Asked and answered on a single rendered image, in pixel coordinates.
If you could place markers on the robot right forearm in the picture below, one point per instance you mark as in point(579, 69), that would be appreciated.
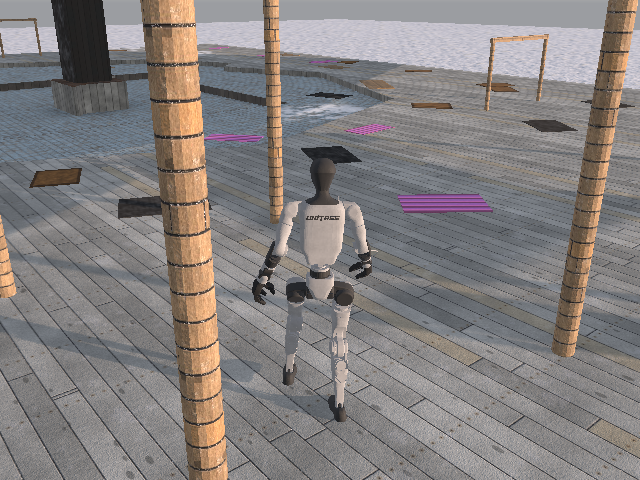
point(365, 259)

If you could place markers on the robot right foot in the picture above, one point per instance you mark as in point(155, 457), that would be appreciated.
point(339, 413)

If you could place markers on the left robot upper arm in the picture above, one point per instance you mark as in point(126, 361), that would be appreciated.
point(289, 211)

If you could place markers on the robot foot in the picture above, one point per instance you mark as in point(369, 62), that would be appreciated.
point(339, 413)
point(288, 378)

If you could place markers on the robot left forearm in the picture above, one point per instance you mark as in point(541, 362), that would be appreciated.
point(268, 266)

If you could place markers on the robot left foot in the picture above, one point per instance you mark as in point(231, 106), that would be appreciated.
point(288, 378)

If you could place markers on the right robot upper arm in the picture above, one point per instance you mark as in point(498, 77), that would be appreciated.
point(353, 212)

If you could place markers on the right robot hand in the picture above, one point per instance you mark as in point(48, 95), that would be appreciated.
point(365, 273)

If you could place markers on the left robot hand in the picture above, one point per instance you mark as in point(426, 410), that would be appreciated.
point(257, 290)

